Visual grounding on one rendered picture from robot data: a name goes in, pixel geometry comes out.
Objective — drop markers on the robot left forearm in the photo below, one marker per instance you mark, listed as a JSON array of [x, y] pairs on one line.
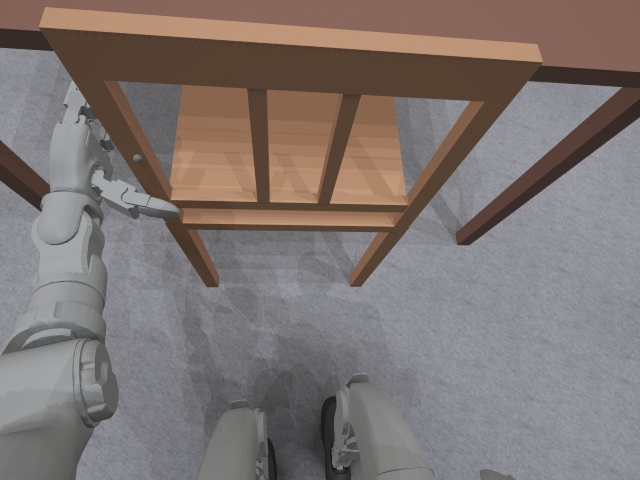
[[67, 297]]

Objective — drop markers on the robot right thigh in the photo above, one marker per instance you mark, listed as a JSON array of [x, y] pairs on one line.
[[387, 446]]

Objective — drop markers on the chair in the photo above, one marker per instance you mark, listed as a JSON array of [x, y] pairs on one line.
[[285, 128]]

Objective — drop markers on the table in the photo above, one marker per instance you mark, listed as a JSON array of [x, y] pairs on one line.
[[587, 42]]

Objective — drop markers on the robot left upper arm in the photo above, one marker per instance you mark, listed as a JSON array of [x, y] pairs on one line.
[[51, 399]]

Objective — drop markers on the robot left hand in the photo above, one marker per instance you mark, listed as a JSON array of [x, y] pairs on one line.
[[79, 145]]

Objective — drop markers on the robot right shin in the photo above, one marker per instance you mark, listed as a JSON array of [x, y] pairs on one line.
[[345, 451]]

